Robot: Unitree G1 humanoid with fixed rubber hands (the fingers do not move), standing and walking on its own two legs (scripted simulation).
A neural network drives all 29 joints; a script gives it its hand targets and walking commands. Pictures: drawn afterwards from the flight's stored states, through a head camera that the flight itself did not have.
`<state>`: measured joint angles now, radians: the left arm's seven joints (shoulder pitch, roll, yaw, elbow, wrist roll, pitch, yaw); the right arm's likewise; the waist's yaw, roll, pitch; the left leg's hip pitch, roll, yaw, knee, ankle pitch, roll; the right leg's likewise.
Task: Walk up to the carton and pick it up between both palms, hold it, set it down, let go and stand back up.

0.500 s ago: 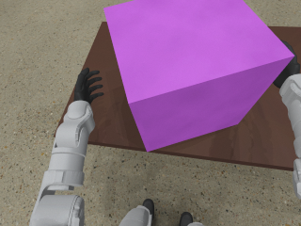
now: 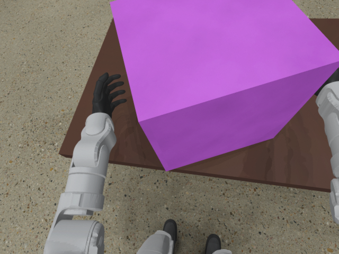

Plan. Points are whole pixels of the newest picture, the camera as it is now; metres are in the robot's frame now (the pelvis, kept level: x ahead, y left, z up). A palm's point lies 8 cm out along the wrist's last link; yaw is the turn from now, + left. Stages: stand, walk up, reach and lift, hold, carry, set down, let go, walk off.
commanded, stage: reach and lift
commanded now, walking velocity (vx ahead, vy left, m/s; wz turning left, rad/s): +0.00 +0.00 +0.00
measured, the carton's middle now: (204, 80) +0.49 +0.02 +0.05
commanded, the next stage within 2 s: none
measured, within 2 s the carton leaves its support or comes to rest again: leaves its support in 1.92 s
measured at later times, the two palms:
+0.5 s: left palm (113, 110) +0.38 +0.21 +0.07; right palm (310, 80) +0.49 -0.20 +0.07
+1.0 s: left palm (111, 115) +0.37 +0.21 +0.07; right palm (305, 85) +0.48 -0.19 +0.07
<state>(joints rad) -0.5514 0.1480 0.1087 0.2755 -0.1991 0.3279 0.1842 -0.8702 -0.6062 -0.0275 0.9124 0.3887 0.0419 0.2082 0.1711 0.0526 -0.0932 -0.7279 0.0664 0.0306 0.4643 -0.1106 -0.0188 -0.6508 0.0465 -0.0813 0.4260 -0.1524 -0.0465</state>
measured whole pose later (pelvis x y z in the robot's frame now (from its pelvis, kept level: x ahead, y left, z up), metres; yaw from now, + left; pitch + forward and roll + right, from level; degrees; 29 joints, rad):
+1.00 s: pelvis +0.00 +0.00 +0.00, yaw +0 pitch +21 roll -2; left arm -0.55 -0.02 0.18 0.45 0.02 0.14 0.18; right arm -0.87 -0.49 -0.03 1.11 0.12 -0.14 0.26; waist 0.17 0.02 -0.19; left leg -0.73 0.07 0.03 0.46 -0.11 -0.02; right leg -0.65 0.05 -0.08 0.43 -0.15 -0.05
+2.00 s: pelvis -0.01 +0.00 +0.00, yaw +0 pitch +20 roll -2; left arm -0.55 -0.03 0.19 0.52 0.02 0.07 0.26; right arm -0.87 -0.44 -0.03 1.17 0.10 -0.19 0.23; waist 0.17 0.00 -0.22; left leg -0.73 0.07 0.03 0.46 -0.09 -0.02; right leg -0.65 0.05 -0.08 0.42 -0.13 -0.05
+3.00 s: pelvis -0.03 +0.01 +0.00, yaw +0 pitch +13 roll -2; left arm -0.59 0.08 0.21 0.57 -0.07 0.25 0.25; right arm -0.83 -0.32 -0.03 1.06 0.13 0.05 0.13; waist 0.09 -0.02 -0.29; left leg -0.59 0.07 0.03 0.46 -0.09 -0.02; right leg -0.50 0.05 -0.08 0.40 -0.12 -0.04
